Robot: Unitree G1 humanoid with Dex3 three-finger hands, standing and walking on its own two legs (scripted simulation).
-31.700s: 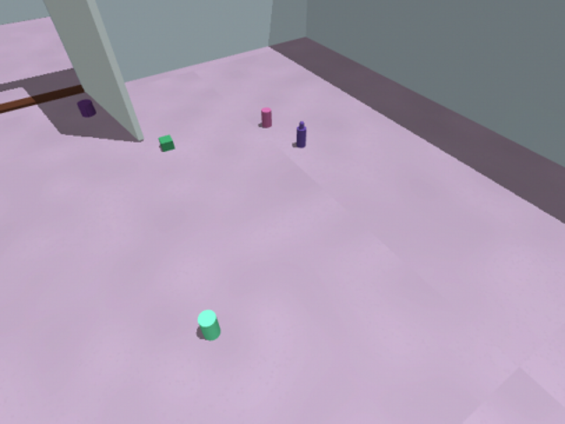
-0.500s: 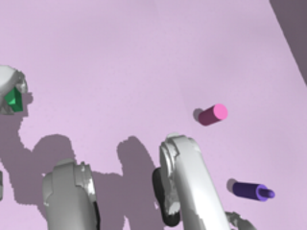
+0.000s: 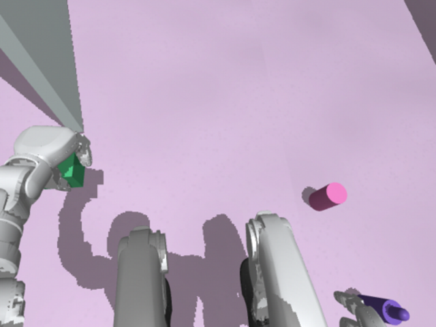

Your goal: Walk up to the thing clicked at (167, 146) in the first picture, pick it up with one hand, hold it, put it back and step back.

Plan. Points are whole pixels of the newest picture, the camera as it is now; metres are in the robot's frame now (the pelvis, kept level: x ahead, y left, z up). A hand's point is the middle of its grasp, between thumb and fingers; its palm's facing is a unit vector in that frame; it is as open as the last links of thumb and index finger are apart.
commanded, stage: lift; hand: left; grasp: from above
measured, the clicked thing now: (60, 164) +0.45 +0.29 -0.13
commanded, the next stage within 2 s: hold in 1.10 s
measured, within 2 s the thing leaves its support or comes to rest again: neither
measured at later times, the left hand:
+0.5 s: hand out of the picture +0.36 +0.25 +0.12, palm faces -0.45 -0.05 -0.89, open 7.5 cm
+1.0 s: hand out of the picture +0.37 +0.24 +0.22, palm faces -0.44 -0.05 -0.90, open 7.3 cm
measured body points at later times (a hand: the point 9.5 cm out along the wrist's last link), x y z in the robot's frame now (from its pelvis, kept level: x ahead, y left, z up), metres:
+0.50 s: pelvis +0.01 -0.01 +0.17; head +0.12 +0.00 +0.61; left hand +0.38 +0.25 +0.17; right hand +0.14 -0.27 +0.05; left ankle +0.08 +0.12 -0.38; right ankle +0.11 -0.15 -0.38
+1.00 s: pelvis +0.06 -0.01 +0.29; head +0.12 +0.00 +0.73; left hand +0.39 +0.24 +0.28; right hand +0.17 -0.27 +0.17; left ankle +0.08 +0.12 -0.38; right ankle +0.11 -0.15 -0.38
